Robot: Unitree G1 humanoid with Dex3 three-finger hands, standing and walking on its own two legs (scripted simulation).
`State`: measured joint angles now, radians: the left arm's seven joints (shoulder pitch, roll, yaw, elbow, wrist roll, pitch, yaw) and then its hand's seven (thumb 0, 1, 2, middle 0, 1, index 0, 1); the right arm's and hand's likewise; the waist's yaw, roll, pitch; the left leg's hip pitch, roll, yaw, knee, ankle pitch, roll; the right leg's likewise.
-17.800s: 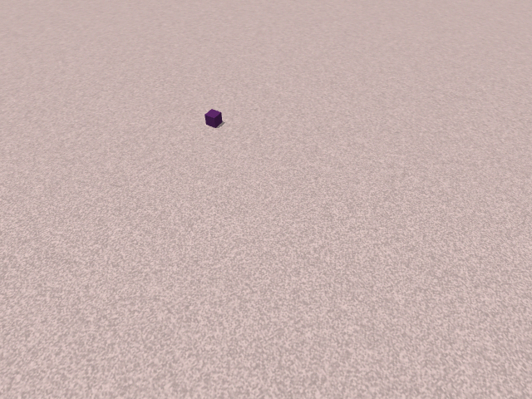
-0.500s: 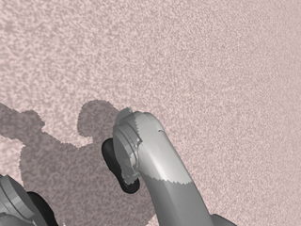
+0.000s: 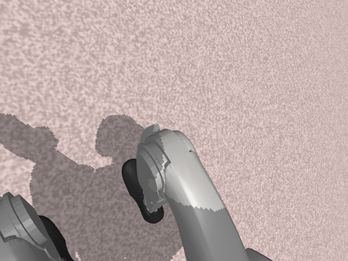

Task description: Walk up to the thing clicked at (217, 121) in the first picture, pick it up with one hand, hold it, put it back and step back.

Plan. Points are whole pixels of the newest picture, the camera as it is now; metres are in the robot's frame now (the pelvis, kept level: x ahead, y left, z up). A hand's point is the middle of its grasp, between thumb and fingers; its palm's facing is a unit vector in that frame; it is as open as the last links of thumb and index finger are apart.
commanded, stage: settle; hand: left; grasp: from above
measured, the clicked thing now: out of the picture +0.45 +0.32 -0.29
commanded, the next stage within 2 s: lift in 0.56 s
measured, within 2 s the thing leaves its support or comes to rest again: leaves its support in 0.08 s
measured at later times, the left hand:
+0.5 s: hand out of the picture +0.45 +0.33 -0.17, palm faces -0.12 -0.42 -0.90, open 10.1 cm
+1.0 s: hand out of the picture +0.44 +0.34 -0.11, palm faces -0.06 -0.43 -0.90, open 10.1 cm
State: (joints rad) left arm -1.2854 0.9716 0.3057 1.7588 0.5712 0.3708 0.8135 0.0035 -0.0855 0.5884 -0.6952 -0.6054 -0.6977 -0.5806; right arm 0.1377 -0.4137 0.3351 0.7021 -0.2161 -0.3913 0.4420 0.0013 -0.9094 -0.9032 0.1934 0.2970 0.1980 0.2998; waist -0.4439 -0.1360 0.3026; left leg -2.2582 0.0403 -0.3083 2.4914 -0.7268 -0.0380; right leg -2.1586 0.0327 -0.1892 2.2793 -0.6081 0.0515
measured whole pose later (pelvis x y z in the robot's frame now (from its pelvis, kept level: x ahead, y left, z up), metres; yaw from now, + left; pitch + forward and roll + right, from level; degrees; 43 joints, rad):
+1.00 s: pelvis +0.01 -0.01 +0.03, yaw +7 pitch +35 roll -6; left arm -1.21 0.65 0.35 1.58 0.67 0.52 0.62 -0.01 -0.01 0.44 -0.76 -0.48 -0.76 -0.45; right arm 0.19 -0.34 0.02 0.93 -0.14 -0.28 0.37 0.00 -0.91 -0.90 0.20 0.30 0.20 0.30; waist -0.29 0.05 -0.03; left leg -2.23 0.05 -0.13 2.31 -0.70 -0.03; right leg -2.21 0.00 -0.06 2.22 -0.63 0.03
